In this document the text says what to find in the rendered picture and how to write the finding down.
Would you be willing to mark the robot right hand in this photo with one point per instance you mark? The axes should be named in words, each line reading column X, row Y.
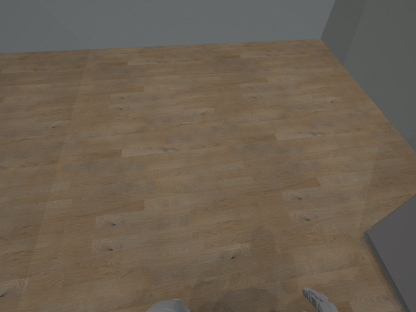
column 318, row 300

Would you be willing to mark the fridge door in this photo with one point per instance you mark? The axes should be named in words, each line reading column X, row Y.
column 395, row 240

